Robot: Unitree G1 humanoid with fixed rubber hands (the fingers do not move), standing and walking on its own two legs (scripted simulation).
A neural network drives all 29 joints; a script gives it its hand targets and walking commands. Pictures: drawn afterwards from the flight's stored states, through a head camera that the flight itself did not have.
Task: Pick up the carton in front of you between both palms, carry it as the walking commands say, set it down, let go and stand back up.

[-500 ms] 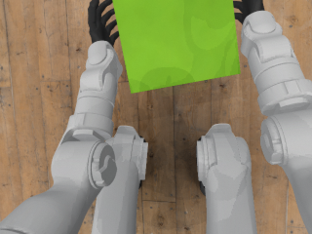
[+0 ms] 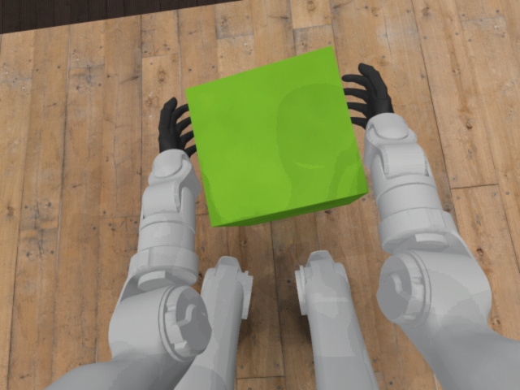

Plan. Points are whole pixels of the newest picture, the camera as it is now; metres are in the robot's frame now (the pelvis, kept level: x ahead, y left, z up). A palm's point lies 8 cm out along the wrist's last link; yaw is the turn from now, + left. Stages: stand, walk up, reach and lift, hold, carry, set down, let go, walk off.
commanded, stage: reach and lift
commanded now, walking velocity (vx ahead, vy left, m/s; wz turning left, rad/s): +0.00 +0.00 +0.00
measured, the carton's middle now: (281, 156) +0.48 -0.04 -0.15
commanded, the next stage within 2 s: none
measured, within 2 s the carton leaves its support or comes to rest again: neither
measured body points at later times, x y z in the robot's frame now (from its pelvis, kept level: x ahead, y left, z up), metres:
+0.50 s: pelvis +0.05 +0.01 +0.13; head +0.20 -0.02 +0.55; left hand +0.45 +0.14 +0.08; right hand +0.46 -0.16 +0.09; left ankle +0.11 +0.15 -0.47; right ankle +0.12 -0.11 -0.47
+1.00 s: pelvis +0.11 +0.01 +0.25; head +0.13 +0.00 +0.70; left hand +0.43 +0.15 +0.24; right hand +0.41 -0.15 +0.23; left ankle +0.11 +0.15 -0.47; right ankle +0.11 -0.11 -0.47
